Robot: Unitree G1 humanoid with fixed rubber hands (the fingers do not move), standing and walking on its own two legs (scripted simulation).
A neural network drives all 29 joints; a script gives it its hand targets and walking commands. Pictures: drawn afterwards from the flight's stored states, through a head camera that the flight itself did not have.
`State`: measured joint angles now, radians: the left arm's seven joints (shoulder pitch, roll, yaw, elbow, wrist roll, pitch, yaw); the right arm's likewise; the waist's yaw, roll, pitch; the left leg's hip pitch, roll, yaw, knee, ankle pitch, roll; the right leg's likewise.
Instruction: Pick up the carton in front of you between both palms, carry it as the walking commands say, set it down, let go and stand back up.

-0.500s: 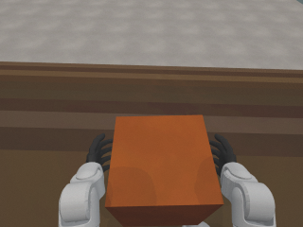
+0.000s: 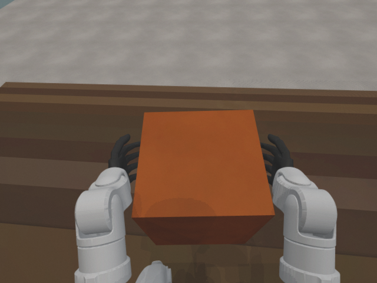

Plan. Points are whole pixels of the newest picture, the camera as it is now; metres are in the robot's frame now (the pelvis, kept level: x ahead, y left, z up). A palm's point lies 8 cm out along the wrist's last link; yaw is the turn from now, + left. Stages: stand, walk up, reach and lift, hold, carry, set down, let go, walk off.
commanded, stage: carry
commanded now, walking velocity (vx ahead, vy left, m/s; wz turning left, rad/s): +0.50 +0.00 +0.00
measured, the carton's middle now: (199, 184) +0.31 +0.01 +0.04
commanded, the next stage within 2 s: none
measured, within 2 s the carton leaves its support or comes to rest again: neither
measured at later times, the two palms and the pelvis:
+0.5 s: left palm (142, 76) +0.67 +0.18 +0.07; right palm (241, 76) +0.65 -0.12 +0.07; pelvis +0.31 +0.05 -0.01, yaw -1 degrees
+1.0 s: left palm (168, 67) +0.97 +0.15 -0.09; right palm (235, 64) +0.99 -0.15 -0.09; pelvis +0.65 -0.03 -0.16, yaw +0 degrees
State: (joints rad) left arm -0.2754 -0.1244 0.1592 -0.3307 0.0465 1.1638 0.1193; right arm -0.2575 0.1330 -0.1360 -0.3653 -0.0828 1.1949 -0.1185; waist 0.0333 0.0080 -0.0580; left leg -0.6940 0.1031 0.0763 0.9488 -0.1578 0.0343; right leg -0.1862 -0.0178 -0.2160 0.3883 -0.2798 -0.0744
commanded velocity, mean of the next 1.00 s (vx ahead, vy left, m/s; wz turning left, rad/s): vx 0.50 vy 0.00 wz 0.00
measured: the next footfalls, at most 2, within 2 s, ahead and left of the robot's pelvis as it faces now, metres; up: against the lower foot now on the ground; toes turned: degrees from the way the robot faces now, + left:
left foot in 0.18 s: +0.32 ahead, +0.10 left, +0.00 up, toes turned +6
right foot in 0.76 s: +0.66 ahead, -0.05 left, -0.11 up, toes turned -4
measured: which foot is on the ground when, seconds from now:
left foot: up 0.00-0.16, down 0.18-0.78, up 0.80-1.00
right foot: down 0.00-0.20, up 0.22-0.74, down 0.76-1.00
